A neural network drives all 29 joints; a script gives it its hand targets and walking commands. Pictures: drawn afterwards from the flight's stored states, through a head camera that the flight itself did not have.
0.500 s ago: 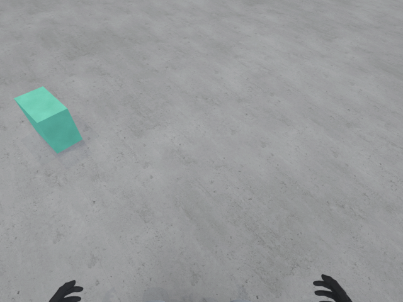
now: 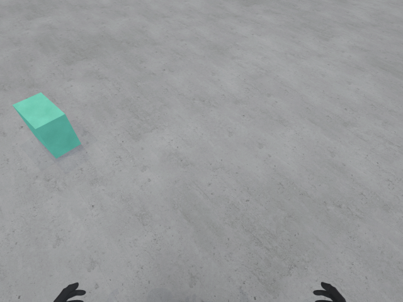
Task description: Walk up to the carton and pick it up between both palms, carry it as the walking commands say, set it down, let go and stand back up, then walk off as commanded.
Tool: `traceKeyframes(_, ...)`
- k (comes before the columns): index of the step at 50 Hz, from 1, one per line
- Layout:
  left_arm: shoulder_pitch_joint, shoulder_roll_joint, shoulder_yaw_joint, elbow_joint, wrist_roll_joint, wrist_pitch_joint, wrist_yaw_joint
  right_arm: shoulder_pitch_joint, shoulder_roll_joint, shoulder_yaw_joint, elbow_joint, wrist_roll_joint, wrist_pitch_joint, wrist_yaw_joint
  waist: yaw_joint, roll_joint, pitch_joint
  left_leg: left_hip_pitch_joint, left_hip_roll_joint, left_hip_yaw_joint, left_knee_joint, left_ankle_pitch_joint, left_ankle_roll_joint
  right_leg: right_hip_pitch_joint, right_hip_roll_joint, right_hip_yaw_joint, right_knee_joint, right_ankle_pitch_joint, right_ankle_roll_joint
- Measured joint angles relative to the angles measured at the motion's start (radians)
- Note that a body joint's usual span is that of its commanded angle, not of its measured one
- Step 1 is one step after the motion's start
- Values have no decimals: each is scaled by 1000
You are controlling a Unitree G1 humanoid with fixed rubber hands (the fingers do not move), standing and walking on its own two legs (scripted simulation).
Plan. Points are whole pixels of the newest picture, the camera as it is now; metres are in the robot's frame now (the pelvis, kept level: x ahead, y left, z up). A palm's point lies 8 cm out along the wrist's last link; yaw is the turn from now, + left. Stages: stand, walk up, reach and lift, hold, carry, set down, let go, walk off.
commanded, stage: stand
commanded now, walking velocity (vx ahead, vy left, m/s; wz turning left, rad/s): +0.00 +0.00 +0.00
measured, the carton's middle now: (48, 125) +1.20 +0.93 -0.62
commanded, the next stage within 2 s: walk up in 0.86 s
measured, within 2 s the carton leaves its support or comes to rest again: neither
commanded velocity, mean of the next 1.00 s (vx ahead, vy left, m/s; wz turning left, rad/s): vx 0.00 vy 0.00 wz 0.00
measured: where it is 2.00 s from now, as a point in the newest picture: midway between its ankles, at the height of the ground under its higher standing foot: (156, 301)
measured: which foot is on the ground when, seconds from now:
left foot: down 0.00-1.00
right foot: down 0.00-1.00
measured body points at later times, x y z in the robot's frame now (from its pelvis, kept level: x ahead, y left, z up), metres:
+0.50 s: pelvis +0.00 -0.01 +0.02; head +0.00 -0.01 +0.47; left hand +0.10 +0.28 -0.10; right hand +0.09 -0.30 -0.11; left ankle -0.01 +0.15 -0.72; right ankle -0.01 -0.10 -0.72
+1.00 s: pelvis -0.01 -0.01 +0.03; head -0.01 -0.01 +0.47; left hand +0.08 +0.29 -0.10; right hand +0.07 -0.31 -0.11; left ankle -0.01 +0.15 -0.72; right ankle -0.01 -0.10 -0.72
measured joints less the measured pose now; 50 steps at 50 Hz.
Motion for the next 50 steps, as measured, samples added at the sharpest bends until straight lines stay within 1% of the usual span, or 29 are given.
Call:
traceKeyframes(14, -25, -11, -10, 88, -5, 6, 0, -13, 2, 3, 85, 8, 2, 3, 3, 5, -1, 93, 13, -1, -168, 88, -12, 89, 13, -3, -161, 85, -7)
traceKeyframes(23, -33, -12, -8, 127, -4, 4, -1, -19, 6, 4, 117, 6, 4, 3, 3, 10, -2, 140, 24, 0, -257, 138, -18, 137, 24, -3, -254, 139, -11)
traceKeyframes(33, -31, -5, -1, 144, -3, 6, 1, -7, 10, 5, 131, 2, 6, 4, 6, 12, -11, 159, 31, -3, -294, 162, -21, 160, 31, -5, -302, 168, -13)
traceKeyframes(50, -15, -1, 1, 153, -4, 10, -5, 9, 9, 3, 134, 2, 9, 9, 10, 8, -10, 148, 38, -2, -301, 173, -21, 159, 37, -4, -332, 192, -13)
